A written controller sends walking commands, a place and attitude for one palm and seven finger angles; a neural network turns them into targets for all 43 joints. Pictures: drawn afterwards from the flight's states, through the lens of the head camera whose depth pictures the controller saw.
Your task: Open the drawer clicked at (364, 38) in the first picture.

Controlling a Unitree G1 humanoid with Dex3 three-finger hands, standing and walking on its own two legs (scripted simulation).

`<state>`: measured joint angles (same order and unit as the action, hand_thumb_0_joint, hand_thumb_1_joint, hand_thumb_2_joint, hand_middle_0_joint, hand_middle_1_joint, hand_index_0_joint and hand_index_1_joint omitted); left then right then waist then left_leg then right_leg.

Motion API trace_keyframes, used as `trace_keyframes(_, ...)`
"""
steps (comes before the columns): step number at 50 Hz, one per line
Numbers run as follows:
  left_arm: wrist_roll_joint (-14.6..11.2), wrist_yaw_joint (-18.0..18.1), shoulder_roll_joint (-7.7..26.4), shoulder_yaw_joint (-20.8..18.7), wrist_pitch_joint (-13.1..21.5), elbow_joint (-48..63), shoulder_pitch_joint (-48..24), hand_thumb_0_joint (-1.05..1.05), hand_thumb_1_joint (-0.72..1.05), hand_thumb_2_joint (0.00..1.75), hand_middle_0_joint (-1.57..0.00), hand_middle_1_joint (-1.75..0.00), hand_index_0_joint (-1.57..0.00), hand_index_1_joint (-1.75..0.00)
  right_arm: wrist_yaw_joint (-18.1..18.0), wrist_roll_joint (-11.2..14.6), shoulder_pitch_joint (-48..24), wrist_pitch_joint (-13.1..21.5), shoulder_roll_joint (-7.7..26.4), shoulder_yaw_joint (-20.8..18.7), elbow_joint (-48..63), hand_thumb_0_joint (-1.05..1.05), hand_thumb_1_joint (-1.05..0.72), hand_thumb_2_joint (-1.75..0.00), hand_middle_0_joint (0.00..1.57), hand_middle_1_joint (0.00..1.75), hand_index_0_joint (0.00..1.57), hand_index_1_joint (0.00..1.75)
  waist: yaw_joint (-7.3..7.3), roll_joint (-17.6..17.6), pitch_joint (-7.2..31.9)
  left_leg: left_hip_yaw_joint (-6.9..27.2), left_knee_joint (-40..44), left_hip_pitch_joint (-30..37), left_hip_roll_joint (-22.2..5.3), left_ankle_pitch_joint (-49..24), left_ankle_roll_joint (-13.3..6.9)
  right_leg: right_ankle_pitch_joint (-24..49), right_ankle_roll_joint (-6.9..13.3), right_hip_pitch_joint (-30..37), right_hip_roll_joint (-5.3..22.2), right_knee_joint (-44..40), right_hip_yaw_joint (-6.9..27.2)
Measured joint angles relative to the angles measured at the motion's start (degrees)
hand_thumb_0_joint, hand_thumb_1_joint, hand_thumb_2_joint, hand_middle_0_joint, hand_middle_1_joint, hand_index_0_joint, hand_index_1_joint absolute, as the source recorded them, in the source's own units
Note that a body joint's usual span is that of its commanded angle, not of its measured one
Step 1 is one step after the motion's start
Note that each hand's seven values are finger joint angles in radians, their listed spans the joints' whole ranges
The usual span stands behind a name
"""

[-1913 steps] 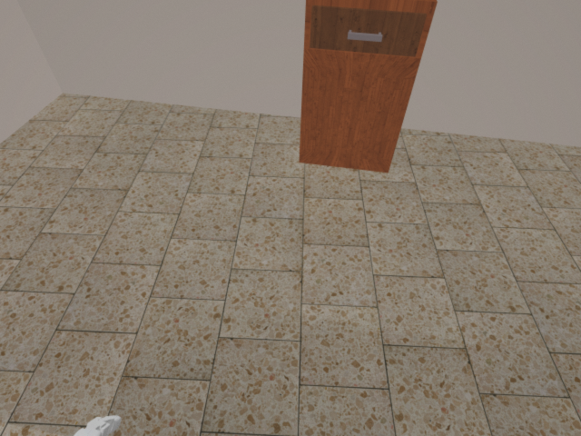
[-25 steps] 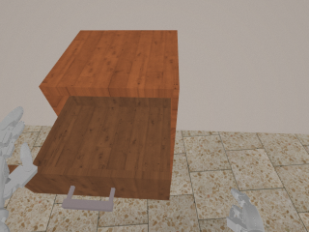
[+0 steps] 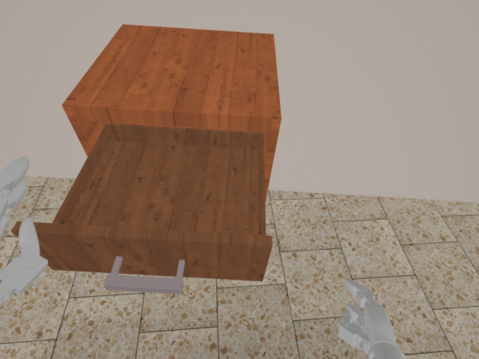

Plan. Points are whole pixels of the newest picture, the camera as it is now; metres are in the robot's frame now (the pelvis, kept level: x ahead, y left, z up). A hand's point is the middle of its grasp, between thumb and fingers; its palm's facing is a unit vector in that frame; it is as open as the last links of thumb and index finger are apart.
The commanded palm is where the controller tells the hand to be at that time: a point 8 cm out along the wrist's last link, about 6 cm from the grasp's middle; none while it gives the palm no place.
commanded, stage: step back with the hand held close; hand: left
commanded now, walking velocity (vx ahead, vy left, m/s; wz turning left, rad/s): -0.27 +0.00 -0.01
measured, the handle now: (147, 273) +0.27 +0.19 -0.06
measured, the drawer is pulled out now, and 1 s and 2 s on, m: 0.30 0.30 0.30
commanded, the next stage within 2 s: stop stepping back and stand still in 0.82 s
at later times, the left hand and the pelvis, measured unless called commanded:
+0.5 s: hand (44, 300) +0.15 +0.22 +0.17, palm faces +0.28 -0.84 -0.47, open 7.4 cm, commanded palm +0.08 +0.26 +0.19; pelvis -0.06 -0.01 +0.00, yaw -2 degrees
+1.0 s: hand out of the picture -0.02 +0.17 +0.16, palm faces +0.29 -0.86 -0.41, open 7.4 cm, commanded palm -0.09 +0.23 +0.19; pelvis -0.21 -0.05 +0.00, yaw +1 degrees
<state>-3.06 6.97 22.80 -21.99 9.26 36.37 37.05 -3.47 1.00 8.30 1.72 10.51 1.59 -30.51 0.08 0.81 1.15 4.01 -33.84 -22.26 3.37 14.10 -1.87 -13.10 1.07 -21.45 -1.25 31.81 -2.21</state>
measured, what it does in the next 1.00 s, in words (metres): walks backwards: right foot, then left foot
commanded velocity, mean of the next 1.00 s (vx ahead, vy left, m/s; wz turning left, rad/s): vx -0.31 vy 0.00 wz -0.01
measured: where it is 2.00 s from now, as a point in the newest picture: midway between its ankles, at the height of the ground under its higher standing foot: outside the picture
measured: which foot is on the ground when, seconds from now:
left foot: down 0.00-0.60, up 0.62-0.86, down 0.88-1.00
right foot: down 0.00-0.24, up 0.26-0.50, down 0.52-0.92, up 0.94-1.00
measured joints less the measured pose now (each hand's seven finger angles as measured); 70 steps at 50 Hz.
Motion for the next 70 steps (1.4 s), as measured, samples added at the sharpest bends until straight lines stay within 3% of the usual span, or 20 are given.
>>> trace_keyframes(7,0.26,0.92,-1.60,1.97,1.14,0.47,-1.47,0.02,0.89,0.90,-0.22,-0.30,-0.21,-0.30,0.01,-0.04,2.49,0.85,1.57,-0.24,-1.47,0.01,-0.90,-0.90,0.20,0.30,0.20,0.30,0.60,-0.46,0.46,0.58,-5.42,-4.39,-1.31,6.12,0.78,1.18,0.68,-1.44,-0.41,-0.26,-2.32)
trace_keyframes(11,0.25,1.47,-1.12,1.86,1.43,1.58,-1.41,0.02,0.89,0.90,-0.22,-0.30,-0.21,-0.30,-0.42,-0.20,3.25,0.23,2.61,-0.86,-2.93,0.01,-0.91,-0.90,0.20,0.30,0.20,0.30,1.10,0.25,-0.50,-0.32,-3.63,-4.35,-1.81,-1.08,0.47,1.22,0.00,-1.91,0.06,0.55,-2.75)
trace_keyframes(18,0.61,1.47,1.77,-2.40,1.62,2.06,0.05,0.02,0.89,0.90,-0.22,-0.30,-0.21,-0.30,-0.19,-1.15,4.58,2.58,0.21,-1.45,-2.56,0.01,-0.91,-0.90,0.20,0.30,0.20,0.30,1.44,-0.13,1.03,-0.43,-0.03,-5.84,-2.56,-3.47,-0.03,-11.57,-1.29,-1.23,-1.92,12.75,1.44)
trace_keyframes(22,-0.40,0.90,1.63,-2.84,2.66,3.51,0.30,0.02,0.89,0.90,-0.21,-0.30,-0.21,-0.30,1.10,-1.59,1.93,4.41,-1.38,-0.30,-4.02,0.01,-0.91,-0.90,0.20,0.30,0.20,0.30,0.19,1.03,1.47,-2.45,2.58,-7.49,-3.60,-5.91,0.57,-12.43,-1.86,4.09,-1.12,8.03,2.59)
trace_keyframes(27,-1.04,-1.17,1.77,-1.29,2.76,2.66,-2.43,0.02,0.89,0.90,-0.21,-0.30,-0.21,-0.30,2.43,-1.87,-4.44,5.45,-1.90,0.72,-4.03,0.01,-0.90,-0.90,0.20,0.30,0.20,0.30,-0.29,1.09,-2.09,-4.34,4.31,-10.09,-5.16,-9.90,2.06,-12.09,-1.23,7.80,-1.06,-0.26,3.07)
trace_keyframes(31,-1.43,-3.75,2.37,0.43,2.83,3.01,-1.79,0.02,0.89,0.90,-0.22,-0.30,-0.21,-0.30,2.96,-0.71,-5.99,4.09,-0.01,0.04,-3.03,0.01,-0.91,-0.90,0.20,0.30,0.20,0.30,1.06,-4.81,-5.81,-0.78,2.87,-10.53,-8.44,-11.84,2.60,-7.42,1.75,9.71,-5.52,-3.85,0.08)
trace_keyframes(34,-1.53,-4.30,4.57,-1.11,4.77,4.27,3.11,0.02,0.89,0.90,-0.22,-0.30,-0.21,-0.30,2.26,1.55,-2.10,2.30,0.20,-0.62,-3.71,0.01,-0.91,-0.90,0.20,0.30,0.20,0.30,0.76,-1.74,-2.13,-0.56,-16.93,-12.69,-3.42,5.87,2.68,-7.20,2.51,9.27,-3.48,-3.63,0.03)
trace_keyframes(37,-0.85,-2.76,3.65,-3.31,5.56,2.10,6.65,0.02,0.88,0.90,-0.22,-0.30,-0.22,-0.30,0.22,0.88,0.55,0.43,0.65,-0.87,-4.65,0.01,-0.91,-0.90,0.20,0.30,0.20,0.30,0.63,1.64,2.02,-3.32,-29.58,-11.57,0.20,13.40,3.66,-6.05,2.91,8.58,-0.95,-4.90,0.55)
trace_keyframes(41,0.08,0.08,-0.65,-2.24,3.35,-4.22,1.94,0.01,0.89,0.90,-0.22,-0.30,-0.21,-0.30,-1.95,0.25,-0.38,-1.18,2.52,-0.91,-4.22,0.01,-0.91,-0.90,0.20,0.30,0.20,0.30,0.68,1.94,1.61,-5.81,-16.55,-3.45,-0.25,14.15,3.92,-3.40,2.68,7.22,-0.11,-5.47,-0.40)
trace_keyframes(44,0.20,1.53,-3.00,0.73,0.67,-4.09,-1.78,0.01,0.89,0.90,-0.21,-0.30,-0.21,-0.30,-2.09,0.32,-1.91,-1.80,4.11,-1.38,-2.36,0.01,-0.91,-0.90,0.20,0.30,0.20,0.30,1.35,0.24,-0.85,-6.25,1.22,3.62,-2.73,0.85,3.05,-3.52,2.45,5.12,-1.27,-3.11,-2.72)
trace_keyframes(45,0.19,1.71,-3.07,1.95,0.12,-3.15,-2.90,0.02,0.89,0.90,-0.21,-0.30,-0.21,-0.30,-1.99,0.31,-2.52,-1.71,4.01,-1.88,-2.14,0.01,-0.91,-0.90,0.20,0.30,0.20,0.30,1.43,0.47,-1.95,-6.26,3.80,4.48,-2.75,0.18,1.30,-3.82,2.13,3.89,-1.15,-1.26,-3.28)
trace_keyframes(48,0.31,1.57,-1.83,3.40,0.10,0.47,-3.39,0.02,0.89,0.90,-0.21,-0.30,-0.21,-0.30,-0.36,0.20,-3.76,-0.19,1.48,-2.47,-1.86,0.01,-0.91,-0.90,0.20,0.30,0.20,0.30,0.05,4.03,-4.48,-8.08,3.88,3.50,-1.87,-0.17,-0.53,-8.92,-0.52,-0.86,-0.12,7.21,0.04)
trace_keyframes(52,0.12,1.10,1.53,1.17,-0.15,6.35,1.97,0.02,0.89,0.90,-0.22,-0.30,-0.21,-0.30,1.29,-0.37,-1.90,2.44,-1.44,-0.87,-0.23,0.01,-0.91,-0.90,0.20,0.30,0.20,0.30,0.88,3.51,-4.12,-7.76,4.13,2.12,-3.56,-2.51,0.05,-13.64,-1.79,-3.25,-0.04,16.01,1.07)
trace_keyframes(56,-0.56,1.95,3.45,-1.76,0.24,7.42,4.10,0.02,0.89,0.90,-0.22,-0.30,-0.21,-0.30,1.75,0.16,1.37,3.13,-2.47,1.14,-0.43,0.01,-0.91,-0.90,0.20,0.30,0.20,0.30,1.02,1.47,-2.01,-6.98,3.67,0.87,-4.73,-4.17,1.01,-12.00,-2.42,2.75,1.45,7.08,-0.38)
trace_keyframes(58,-0.32,2.06,3.00,-2.10,0.53,4.81,2.93,0.02,0.89,0.90,-0.22,-0.30,-0.21,-0.30,1.68,0.25,2.60,2.67,-2.12,1.57,-1.09,0.01,-0.91,-0.90,0.20,0.30,0.20,0.30,1.14,-0.23,-0.98,-6.26,1.72,-0.64,-5.03,-2.97,1.37,-8.19,-1.43,5.92,1.66,1.65,-1.89)
trace_keyframes(61,-0.14,1.38,0.86,-0.38,0.20,-0.27,-0.01,0.02,0.89,0.90,-0.22,-0.30,-0.21,-0.30,1.53,0.46,3.87,1.07,-0.61,0.95,-3.37,0.01,-0.90,-0.90,0.20,0.30,0.20,0.30,1.20,-2.74,-0.36,-4.20,-10.89,-5.37,-4.57,7.24,1.55,-3.46,0.94,5.72,1.48,1.03,-4.02)
trace_keyframes(63,0.01,0.62,-1.44,0.78,0.01,-3.17,-1.03,0.01,0.89,0.90,-0.22,-0.30,-0.21,-0.30,1.54,0.36,4.91,0.08,0.39,0.33,-5.58,0.01,-0.90,-0.90,0.20,0.30,0.20,0.30,0.01,-1.78,1.09,-4.28,-24.62,-9.29,-3.03,6.87,1.82,-2.60,1.39,4.62,2.38,0.57,-3.29)
trace_keyframes(65,0.17,0.23,-3.58,1.53,0.13,-5.87,-1.01,0.01,0.89,0.90,-0.21,-0.30,-0.21,-0.30,1.38,0.05,5.96,-0.46,1.22,-0.21,-6.99,0.01,-0.90,-0.90,0.20,0.30,0.20,0.30,-0.19,-0.32,2.71,-5.42,-30.30,-10.27,-2.75,4.34,1.87,-1.16,1.51,3.71,3.25,-1.10,-2.57)
trace_keyframes(67,0.64,0.28,-4.74,2.58,0.19,-8.05,-0.70,0.01,0.89,0.90,-0.21,-0.30,-0.21,-0.30,0.90,-0.16,7.14,-0.17,2.07,-0.84,-7.34,0.01,-0.91,-0.90,0.20,0.30,0.20,0.30,0.49,0.72,4.05,-6.48,-27.06,-8.26,-3.37,3.93,1.37,-0.06,1.61,3.06,3.99,-3.02,-2.87)
trace_keyframes(70,1.42,0.79,-4.80,4.58,-0.17,-7.74,-0.68,0.02,0.89,0.90,-0.21,-0.30,-0.21,-0.30,-0.28,-0.43,8.30,1.75,3.38,-1.95,-7.22,0.01,-0.91,-0.90,0.20,0.30,0.20,0.30,1.10,2.00,4.44,-7.74,-13.97,-1.59,-4.24,7.36,0.10,1.54,1.62,2.16,4.54,-5.00,-3.51)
